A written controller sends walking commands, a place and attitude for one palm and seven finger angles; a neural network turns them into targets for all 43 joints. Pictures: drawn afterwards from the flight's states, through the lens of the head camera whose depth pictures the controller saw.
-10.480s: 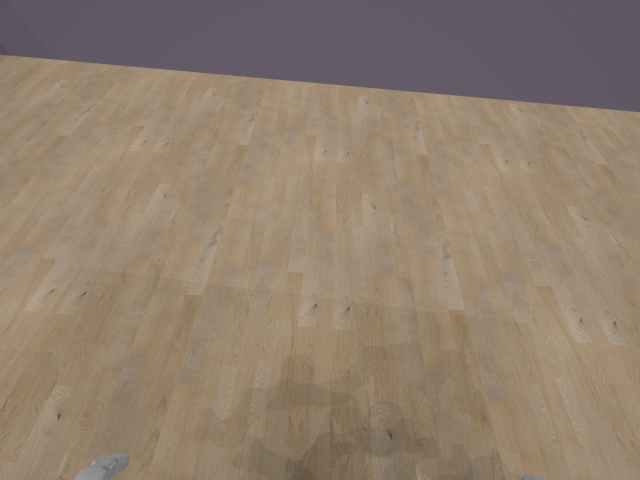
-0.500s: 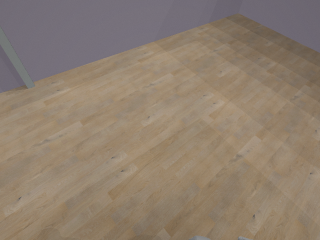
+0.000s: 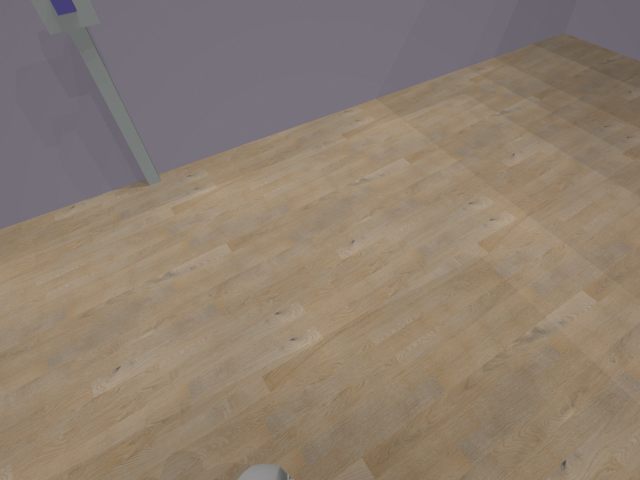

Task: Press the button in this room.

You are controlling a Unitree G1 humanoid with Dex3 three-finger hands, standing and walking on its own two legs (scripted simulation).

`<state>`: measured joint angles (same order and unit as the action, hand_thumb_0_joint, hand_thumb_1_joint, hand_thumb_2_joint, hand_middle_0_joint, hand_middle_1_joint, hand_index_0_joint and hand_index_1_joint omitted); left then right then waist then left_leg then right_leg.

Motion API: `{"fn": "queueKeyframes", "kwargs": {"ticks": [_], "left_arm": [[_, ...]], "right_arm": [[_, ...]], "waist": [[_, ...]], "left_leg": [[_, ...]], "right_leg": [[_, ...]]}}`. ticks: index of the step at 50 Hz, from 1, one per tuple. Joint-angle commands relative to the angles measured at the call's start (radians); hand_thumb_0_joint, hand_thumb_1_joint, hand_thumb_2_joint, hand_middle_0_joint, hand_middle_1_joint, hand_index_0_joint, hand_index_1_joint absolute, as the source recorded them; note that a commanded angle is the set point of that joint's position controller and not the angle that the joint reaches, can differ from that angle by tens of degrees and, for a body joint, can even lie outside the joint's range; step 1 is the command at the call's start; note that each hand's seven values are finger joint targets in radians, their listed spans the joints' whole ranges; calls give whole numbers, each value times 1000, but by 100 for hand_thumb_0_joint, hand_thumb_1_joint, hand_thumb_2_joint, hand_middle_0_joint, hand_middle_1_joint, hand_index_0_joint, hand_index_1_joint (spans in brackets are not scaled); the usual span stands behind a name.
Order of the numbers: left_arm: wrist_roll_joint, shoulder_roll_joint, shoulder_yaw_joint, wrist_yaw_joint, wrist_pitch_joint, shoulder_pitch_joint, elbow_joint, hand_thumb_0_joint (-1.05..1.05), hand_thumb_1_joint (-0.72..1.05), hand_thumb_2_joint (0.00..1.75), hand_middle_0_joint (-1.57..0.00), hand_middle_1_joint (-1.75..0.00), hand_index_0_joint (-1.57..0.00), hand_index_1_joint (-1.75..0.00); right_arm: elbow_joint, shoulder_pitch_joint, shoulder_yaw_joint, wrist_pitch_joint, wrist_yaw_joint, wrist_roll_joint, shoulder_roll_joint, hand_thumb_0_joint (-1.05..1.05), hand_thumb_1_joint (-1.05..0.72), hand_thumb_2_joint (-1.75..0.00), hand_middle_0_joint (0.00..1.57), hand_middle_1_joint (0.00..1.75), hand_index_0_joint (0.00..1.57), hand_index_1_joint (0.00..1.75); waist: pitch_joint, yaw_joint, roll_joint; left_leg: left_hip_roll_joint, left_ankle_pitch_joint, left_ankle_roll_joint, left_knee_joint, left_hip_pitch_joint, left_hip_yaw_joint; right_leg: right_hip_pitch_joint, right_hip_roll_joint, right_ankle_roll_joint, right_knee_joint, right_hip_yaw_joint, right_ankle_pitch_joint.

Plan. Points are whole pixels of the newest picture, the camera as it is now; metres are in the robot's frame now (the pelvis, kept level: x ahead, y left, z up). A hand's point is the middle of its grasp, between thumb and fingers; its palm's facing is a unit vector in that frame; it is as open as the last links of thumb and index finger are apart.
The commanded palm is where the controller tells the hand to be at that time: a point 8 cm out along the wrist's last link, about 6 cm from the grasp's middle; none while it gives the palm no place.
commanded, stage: stand and wait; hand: left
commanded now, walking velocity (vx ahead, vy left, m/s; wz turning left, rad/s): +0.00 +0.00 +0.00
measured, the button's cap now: (62, 2) +1.54 +0.95 +0.08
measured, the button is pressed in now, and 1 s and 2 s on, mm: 0 0 0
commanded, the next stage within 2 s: turn or walk to find it in 0.34 s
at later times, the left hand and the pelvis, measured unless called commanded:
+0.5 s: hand out of the picture -0.05 +0.22 -0.18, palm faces +0.10 -0.97 -0.20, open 7.4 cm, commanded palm none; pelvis -0.03 +0.04 -0.01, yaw +2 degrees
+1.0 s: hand out of the picture -0.02 +0.26 -0.16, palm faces +0.22 -0.94 -0.25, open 7.4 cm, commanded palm none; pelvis -0.08 +0.04 +0.00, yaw +13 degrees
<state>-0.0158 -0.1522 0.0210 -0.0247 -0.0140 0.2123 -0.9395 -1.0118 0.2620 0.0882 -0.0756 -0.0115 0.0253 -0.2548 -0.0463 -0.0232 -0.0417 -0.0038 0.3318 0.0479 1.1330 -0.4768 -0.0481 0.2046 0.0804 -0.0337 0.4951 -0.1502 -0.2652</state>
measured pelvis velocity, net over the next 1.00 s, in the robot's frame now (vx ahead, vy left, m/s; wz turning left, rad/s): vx -0.08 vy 0.04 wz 0.22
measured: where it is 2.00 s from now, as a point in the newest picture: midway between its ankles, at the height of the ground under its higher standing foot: outside the picture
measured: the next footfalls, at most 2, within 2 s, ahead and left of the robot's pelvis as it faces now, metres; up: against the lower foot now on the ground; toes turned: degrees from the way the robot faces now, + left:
left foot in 0.22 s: -0.02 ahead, +0.15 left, +0.00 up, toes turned +11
right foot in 1.14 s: -0.04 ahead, -0.10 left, +0.00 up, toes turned +14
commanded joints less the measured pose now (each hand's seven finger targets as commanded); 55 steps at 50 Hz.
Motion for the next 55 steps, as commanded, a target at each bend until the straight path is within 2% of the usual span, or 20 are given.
{"fn": "queueKeyframes", "kwargs": {"ticks": [1,6,9,10,12,13,14,17,22,24,28,31,34,35,36,38,41,45,51,55], "left_arm": [[-10,-184,47,-9,31,53,29,0,90,90,-20,-30,-20,-30],[-17,-213,54,-7,28,108,-32,0,90,90,-20,-30,-20,-30],[0,-193,43,-9,23,73,-58,0,90,90,-20,-30,-20,-30],[9,-164,35,-9,19,68,-60,0,90,90,-20,-30,-20,-30],[12,-87,15,-6,8,90,-61,0,90,90,-20,-30,-20,-30],[8,-86,10,-6,4,67,-72,0,90,90,-20,-30,-20,-30],[4,-84,7,-6,-8,48,-93,0,90,90,-20,-30,-20,-30],[1,-85,4,1,-12,81,-134,0,90,90,-20,-30,-20,-30],[1,-88,8,0,3,139,-163,0,90,90,-20,-30,-20,-30],[-4,-129,16,-8,12,138,-160,0,90,90,-20,-30,-20,-30],[-6,-196,43,-10,14,103,-119,0,90,90,-20,-30,-20,-30],[-14,-200,55,-13,5,55,-79,0,90,90,-20,-30,-20,-30],[-7,-199,65,-9,-1,8,-45,0,90,90,-20,-30,-20,-30],[2,-156,60,-4,-9,7,-24,0,90,90,-20,-30,-20,-30],[8,-118,50,0,-12,-38,8,0,90,90,-20,-30,-20,-30],[-4,-137,55,-5,-29,-66,1,0,90,90,-20,-30,-20,-30],[-5,-132,55,6,-19,-57,-6,0,90,90,-20,-30,-20,-30],[3,-116,49,6,-14,-93,15,0,90,90,-20,-30,-20,-30],[10,-111,43,0,-15,-107,48,0,90,90,-20,-30,-20,-30],[12,-141,55,-5,-5,30,19,0,90,90,-20,-30,-20,-30]], "right_arm": [[55,-41,-3,24,6,-6,-21,0,-90,-90,20,30,20,30],[43,-68,-27,47,16,-16,9,0,-90,-90,20,30,20,30],[-9,18,-38,65,26,-20,10,0,-90,-90,20,30,20,30],[-25,45,-37,79,28,-20,-21,0,-90,-90,20,30,20,30],[-12,3,-28,85,37,-11,-104,0,-90,-90,20,30,20,30],[-18,-23,-33,82,46,-6,-90,0,-90,-90,20,30,20,30],[-29,-44,-41,87,53,-6,-65,0,-90,-90,20,30,20,30],[-33,-71,-51,86,60,-9,-36,0,-90,-90,20,30,20,30],[-30,-73,-36,81,53,-17,-57,0,-90,-90,20,30,20,30],[-18,-70,-35,79,45,-23,-33,0,-90,-90,20,30,20,30],[11,-75,-26,58,32,-16,-11,0,-90,-90,20,30,20,30],[30,-85,-18,47,23,-13,-8,0,-90,-90,20,30,20,30],[18,-8,-18,59,15,-12,-11,0,-90,-90,20,30,20,30],[20,25,-10,70,15,-5,-64,0,-90,-90,20,30,20,30],[22,50,4,73,21,1,-130,0,-90,-90,20,30,20,30],[19,25,2,72,36,-1,-118,0,-90,-90,20,30,20,30],[39,-14,-7,78,40,-1,-99,0,-90,-90,20,30,20,30],[32,47,0,79,41,-1,-109,0,-90,-90,20,30,20,30],[51,40,13,61,32,5,-123,0,-90,-90,20,30,20,30],[84,-16,23,49,20,-2,-115,0,-90,-90,20,30,20,30]], "waist": [[4,48,205],[57,76,234],[94,24,193],[117,14,96],[78,35,-177],[22,30,-144],[0,26,-250],[-51,41,-168],[-5,56,-30],[12,45,46],[12,43,287],[-16,43,254],[22,3,132],[25,-7,-75],[1,-20,-249],[-9,-10,-209],[23,15,-90],[102,-10,-64],[97,-14,-112],[118,49,-66]], "left_leg": [[-27,51,16,-142,1,29],[-22,121,2,-456,122,89],[-21,-113,-13,-734,343,100],[-75,-218,-30,-793,432,48],[-302,-418,-139,-830,407,-161],[-305,-436,-167,-852,347,-138],[-277,-448,-172,-886,314,-125],[-232,-491,-166,-850,273,-50],[-182,-439,-137,-754,283,-69],[-115,-331,-93,-692,223,-29],[-11,-33,-38,-495,174,76],[-26,113,-34,-385,149,82],[-63,-98,-43,-640,273,49],[-175,-197,-95,-762,298,-166],[-313,-248,-176,-889,294,-349],[-303,-178,-202,-921,222,-346],[-253,-282,-210,-859,271,-260],[-228,-434,-219,-817,391,-251],[-219,-388,-226,-808,314,-319],[-119,-193,-138,-753,128,-272]], "right_leg": [[-44,217,-82,-212,192,206],[-119,221,-117,-148,215,385],[-28,170,-51,-74,171,337],[21,118,-8,-10,129,267],[133,18,63,95,52,-94],[126,9,69,144,67,-161],[117,19,76,198,84,-195],[83,19,67,190,102,-152],[-4,19,87,-32,77,48],[-60,85,64,-57,133,234],[-7,249,-60,-149,244,190],[64,281,-92,-160,212,146],[113,218,-17,23,95,126],[203,93,55,194,11,-17],[289,6,100,375,1,-248],[294,35,80,543,132,-252],[307,20,85,575,138,-178],[306,-10,99,504,140,-174],[176,-44,91,274,138,-206],[-118,-54,76,-93,103,18]]}}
